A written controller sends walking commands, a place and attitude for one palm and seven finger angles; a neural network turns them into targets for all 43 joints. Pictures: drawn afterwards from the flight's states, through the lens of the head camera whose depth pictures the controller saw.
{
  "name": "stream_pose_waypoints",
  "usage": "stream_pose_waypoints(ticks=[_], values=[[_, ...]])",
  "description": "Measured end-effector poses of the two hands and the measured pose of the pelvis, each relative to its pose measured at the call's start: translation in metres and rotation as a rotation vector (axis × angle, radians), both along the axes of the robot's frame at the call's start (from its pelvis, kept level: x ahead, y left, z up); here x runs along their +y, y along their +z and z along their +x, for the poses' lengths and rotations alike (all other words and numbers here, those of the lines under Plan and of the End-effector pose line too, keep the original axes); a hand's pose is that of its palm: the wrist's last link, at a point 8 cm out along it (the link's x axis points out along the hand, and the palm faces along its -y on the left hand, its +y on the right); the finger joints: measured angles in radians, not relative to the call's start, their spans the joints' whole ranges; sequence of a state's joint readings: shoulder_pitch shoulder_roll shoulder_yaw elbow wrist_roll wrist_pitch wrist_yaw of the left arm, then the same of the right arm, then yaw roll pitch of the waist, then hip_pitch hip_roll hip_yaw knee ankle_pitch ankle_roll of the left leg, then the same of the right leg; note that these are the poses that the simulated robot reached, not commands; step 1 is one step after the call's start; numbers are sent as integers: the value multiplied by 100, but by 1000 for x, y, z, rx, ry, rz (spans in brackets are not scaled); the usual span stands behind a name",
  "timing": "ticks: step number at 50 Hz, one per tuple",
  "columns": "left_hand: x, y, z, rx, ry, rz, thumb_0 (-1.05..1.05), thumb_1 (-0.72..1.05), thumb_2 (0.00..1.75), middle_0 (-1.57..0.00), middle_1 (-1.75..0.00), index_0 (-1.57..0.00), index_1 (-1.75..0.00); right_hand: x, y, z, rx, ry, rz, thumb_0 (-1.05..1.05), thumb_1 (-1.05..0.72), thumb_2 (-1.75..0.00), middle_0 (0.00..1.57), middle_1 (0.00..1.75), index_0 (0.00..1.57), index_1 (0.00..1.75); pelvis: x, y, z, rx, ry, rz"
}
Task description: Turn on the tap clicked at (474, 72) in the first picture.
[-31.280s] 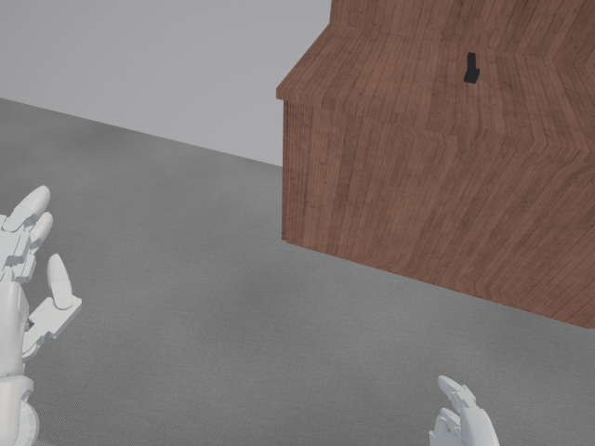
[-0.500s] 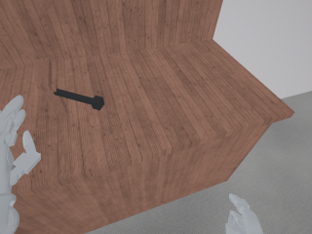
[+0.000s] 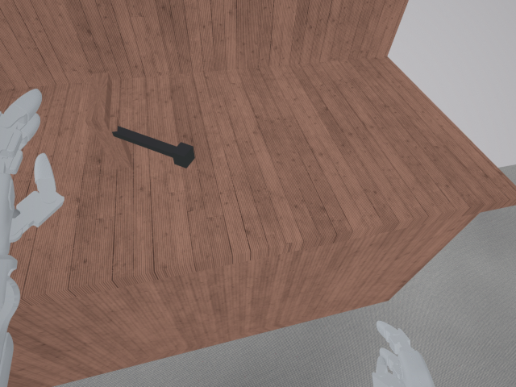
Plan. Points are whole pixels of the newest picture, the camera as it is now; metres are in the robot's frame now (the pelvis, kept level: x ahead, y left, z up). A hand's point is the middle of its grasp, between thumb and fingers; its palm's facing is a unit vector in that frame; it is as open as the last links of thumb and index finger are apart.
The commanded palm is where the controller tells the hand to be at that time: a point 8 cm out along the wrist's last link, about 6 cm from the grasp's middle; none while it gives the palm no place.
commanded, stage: turn the palm inward beside the body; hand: left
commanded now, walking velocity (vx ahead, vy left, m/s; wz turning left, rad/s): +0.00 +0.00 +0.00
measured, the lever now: (183, 155) +0.44 +0.19 +0.09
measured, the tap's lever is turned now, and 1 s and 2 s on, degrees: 53 53 53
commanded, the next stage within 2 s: none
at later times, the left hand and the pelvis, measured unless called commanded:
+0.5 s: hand (84, 248) +0.22 +0.23 +0.16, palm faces +0.52 -0.80 -0.30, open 7.4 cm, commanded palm +0.16 +0.26 +0.17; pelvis -0.01 -0.06 -0.01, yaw +2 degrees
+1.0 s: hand (113, 262) +0.21 +0.20 +0.15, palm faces +0.47 -0.86 -0.21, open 7.4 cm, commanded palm +0.16 +0.24 +0.16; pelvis +0.02 -0.05 -0.01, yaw +1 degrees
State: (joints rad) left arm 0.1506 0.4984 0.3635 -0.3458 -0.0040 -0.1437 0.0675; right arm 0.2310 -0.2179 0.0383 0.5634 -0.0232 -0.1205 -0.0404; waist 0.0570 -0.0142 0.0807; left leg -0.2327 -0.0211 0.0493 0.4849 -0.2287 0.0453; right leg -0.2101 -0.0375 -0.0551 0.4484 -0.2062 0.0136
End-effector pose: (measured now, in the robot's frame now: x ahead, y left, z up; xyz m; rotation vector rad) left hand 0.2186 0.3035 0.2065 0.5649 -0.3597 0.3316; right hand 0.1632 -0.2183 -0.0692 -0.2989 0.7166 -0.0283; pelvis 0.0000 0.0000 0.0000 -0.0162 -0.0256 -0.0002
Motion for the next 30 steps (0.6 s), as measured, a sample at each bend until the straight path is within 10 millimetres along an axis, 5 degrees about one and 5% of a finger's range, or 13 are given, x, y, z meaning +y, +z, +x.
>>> stream_pose_waypoints(ticks=[4,12,18,23,30], values=[[12,3,1,24,45,-204,1,89,90,-21,-31,-21,-31,-1,-5,6,-12,7,60,1,-90,-90,20,30,21,30,-3,0,0,6,-29,12],[-50,-62,-38,255,25,-254,1,90,90,-20,-30,-20,-30,-14,0,24,-110,22,82,1,-90,-90,20,30,21,30,-19,-7,-9,4,-14,25],[-44,-37,-64,0,169,-220,2,89,90,-22,-31,-21,-31,-24,-5,29,-107,67,68,1,-91,-90,20,30,21,30,-45,-12,-14,6,15,18],[-36,-29,-55,37,229,-251,1,89,90,-21,-31,-21,-31,-36,-19,30,-69,56,74,1,-90,-90,20,30,21,30,-58,-12,-12,-11,36,10],[-66,-48,-27,222,121,-283,1,90,90,-20,-30,-20,-30,-62,-26,34,-84,-50,88,2,-90,-90,20,30,21,30,-64,-12,2,9,8,16]])
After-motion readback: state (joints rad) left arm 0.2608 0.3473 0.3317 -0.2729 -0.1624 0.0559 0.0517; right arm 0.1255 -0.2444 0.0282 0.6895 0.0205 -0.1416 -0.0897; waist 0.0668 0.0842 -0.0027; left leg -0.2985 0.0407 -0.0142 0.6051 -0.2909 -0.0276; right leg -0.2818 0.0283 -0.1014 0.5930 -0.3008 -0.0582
